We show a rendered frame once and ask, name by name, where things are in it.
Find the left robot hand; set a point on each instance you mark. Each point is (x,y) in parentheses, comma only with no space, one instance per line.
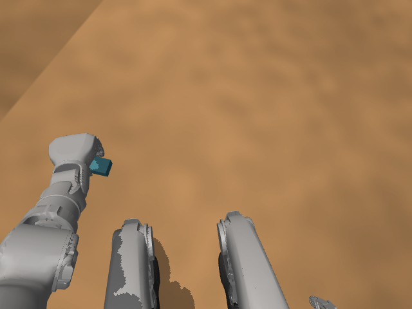
(82,147)

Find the right robot foot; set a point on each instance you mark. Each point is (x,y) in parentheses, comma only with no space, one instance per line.
(226,283)

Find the small box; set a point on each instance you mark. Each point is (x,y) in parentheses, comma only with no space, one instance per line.
(101,166)

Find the right robot hand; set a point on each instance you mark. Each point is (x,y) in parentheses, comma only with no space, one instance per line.
(319,303)

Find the left robot arm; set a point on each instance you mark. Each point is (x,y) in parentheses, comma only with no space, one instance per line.
(39,254)

